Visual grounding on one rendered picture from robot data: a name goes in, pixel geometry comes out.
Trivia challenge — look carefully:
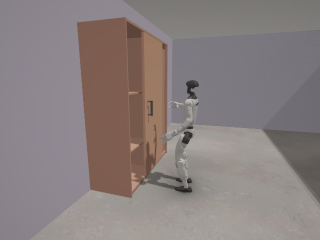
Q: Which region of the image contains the right robot hand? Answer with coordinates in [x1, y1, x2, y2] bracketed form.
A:
[168, 101, 179, 108]

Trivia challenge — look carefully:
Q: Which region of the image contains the left robot shin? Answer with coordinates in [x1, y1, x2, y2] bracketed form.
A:
[175, 161, 188, 189]

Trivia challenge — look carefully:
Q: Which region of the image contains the right robot foot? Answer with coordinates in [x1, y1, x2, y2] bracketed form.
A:
[176, 177, 192, 183]

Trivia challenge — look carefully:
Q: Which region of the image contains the robot left forearm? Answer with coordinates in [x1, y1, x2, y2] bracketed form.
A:
[172, 118, 191, 136]

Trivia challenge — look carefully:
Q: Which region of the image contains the left robot hand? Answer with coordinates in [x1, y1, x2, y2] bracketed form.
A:
[160, 132, 174, 144]

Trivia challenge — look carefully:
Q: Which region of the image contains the left robot upper arm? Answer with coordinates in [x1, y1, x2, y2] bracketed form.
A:
[184, 99, 193, 125]

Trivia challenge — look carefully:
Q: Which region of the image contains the handle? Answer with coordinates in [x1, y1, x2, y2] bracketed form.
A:
[147, 100, 153, 116]

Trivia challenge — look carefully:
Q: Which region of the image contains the wardrobe door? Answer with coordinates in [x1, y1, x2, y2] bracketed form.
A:
[162, 45, 165, 153]
[141, 31, 163, 176]

